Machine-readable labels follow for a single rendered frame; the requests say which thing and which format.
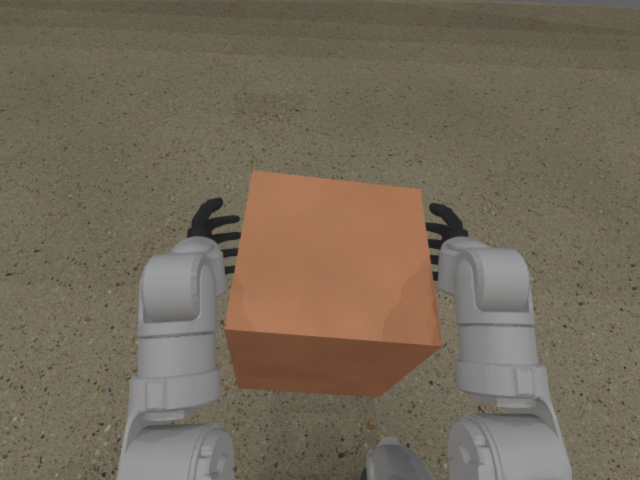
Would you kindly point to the robot right shin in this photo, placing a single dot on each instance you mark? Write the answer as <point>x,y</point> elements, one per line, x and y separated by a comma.
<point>388,440</point>

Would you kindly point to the robot left forearm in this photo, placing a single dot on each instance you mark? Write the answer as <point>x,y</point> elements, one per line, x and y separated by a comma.
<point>176,358</point>

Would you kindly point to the left robot hand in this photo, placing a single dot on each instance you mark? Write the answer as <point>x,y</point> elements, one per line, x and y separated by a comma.
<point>202,226</point>

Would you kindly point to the right robot thigh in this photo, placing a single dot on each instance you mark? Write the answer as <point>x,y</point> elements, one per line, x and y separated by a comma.
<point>396,462</point>

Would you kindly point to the robot right forearm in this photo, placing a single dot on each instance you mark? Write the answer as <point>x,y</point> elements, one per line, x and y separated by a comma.
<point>498,361</point>

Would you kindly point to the carton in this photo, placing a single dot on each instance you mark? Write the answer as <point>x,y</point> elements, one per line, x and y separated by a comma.
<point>333,290</point>

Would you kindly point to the right robot hand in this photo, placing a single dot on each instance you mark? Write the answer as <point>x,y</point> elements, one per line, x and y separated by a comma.
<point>455,229</point>

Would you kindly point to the left robot upper arm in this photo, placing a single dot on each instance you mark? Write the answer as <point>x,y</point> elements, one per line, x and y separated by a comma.
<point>179,452</point>

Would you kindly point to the right robot upper arm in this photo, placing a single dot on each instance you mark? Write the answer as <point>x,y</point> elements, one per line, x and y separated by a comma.
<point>505,447</point>

